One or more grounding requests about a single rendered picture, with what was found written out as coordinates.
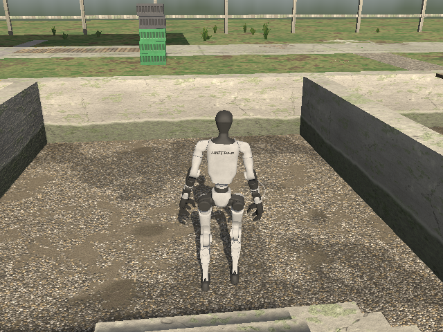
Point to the left robot upper arm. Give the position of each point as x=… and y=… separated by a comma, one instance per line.
x=197, y=157

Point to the right robot upper arm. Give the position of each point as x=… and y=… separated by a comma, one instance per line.
x=244, y=147

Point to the robot left hand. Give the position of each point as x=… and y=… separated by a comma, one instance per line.
x=183, y=205

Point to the robot right forearm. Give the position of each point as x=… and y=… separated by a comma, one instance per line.
x=254, y=188

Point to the robot right hand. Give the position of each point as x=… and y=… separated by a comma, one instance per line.
x=258, y=212

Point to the robot left forearm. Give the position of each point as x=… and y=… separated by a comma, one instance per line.
x=188, y=185

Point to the right robot shin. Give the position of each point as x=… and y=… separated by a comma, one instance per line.
x=235, y=251

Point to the left robot thigh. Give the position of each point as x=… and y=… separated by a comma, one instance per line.
x=205, y=209

